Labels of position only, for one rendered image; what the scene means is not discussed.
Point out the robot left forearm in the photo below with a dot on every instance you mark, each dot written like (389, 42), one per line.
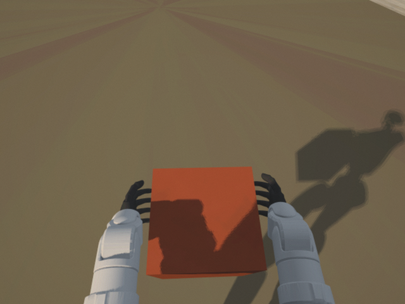
(117, 261)

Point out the robot right hand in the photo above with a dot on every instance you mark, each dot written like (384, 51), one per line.
(274, 195)

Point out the robot right forearm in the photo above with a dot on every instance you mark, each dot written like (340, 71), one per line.
(296, 257)

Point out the robot left hand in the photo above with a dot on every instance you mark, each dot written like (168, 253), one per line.
(131, 201)

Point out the carton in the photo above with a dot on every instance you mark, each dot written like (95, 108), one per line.
(204, 222)

